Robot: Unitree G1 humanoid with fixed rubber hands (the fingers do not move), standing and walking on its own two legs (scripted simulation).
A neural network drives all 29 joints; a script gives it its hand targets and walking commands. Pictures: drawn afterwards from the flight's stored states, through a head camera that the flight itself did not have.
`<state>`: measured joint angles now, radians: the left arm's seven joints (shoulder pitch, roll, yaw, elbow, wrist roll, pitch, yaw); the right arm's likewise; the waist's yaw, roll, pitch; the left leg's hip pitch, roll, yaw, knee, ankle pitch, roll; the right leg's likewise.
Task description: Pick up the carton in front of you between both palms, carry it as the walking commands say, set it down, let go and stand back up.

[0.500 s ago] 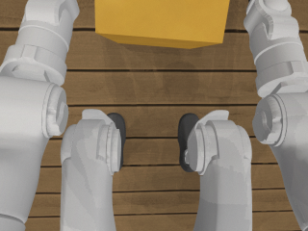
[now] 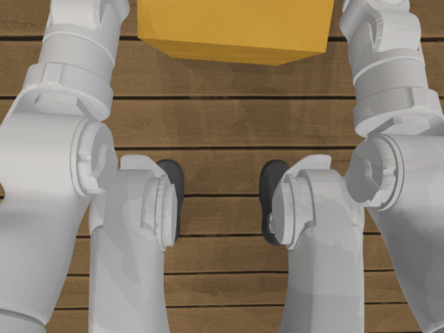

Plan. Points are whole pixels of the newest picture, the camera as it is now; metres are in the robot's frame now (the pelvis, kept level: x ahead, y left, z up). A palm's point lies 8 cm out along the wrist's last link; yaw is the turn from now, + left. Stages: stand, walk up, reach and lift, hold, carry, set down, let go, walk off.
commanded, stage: reach and lift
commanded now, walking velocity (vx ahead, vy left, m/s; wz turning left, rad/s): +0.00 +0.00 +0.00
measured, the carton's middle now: out of the picture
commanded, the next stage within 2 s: none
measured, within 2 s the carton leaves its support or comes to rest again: leaves its support in 0.12 s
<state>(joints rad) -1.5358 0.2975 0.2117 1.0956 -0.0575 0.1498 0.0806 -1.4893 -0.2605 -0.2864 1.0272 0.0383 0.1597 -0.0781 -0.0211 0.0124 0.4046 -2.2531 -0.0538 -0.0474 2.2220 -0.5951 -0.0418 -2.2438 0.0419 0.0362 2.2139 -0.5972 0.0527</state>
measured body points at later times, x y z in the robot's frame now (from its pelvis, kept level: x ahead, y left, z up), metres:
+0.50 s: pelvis -0.01 +0.00 +0.09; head +0.27 +0.00 +0.44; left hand +0.52 +0.14 +0.01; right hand +0.51 -0.16 +0.01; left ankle +0.11 +0.13 -0.33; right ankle +0.11 -0.13 -0.33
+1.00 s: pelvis +0.02 +0.00 +0.20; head +0.23 +0.00 +0.60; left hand +0.49 +0.15 +0.15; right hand +0.48 -0.16 +0.15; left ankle +0.11 +0.13 -0.33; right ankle +0.11 -0.13 -0.33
